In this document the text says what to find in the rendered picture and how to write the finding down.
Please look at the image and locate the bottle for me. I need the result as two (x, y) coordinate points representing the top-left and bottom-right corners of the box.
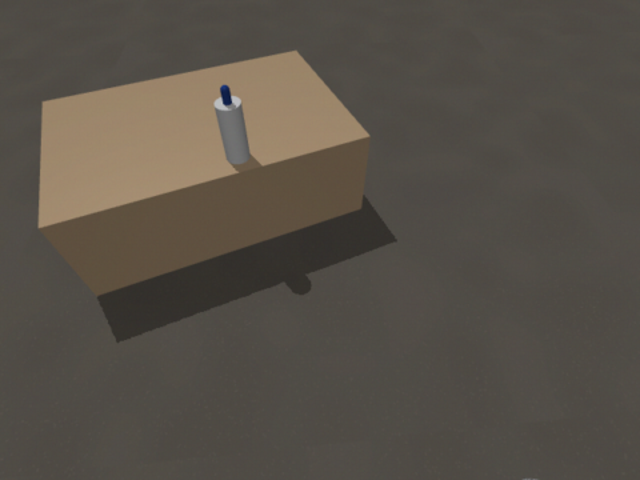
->
(214, 85), (250, 164)

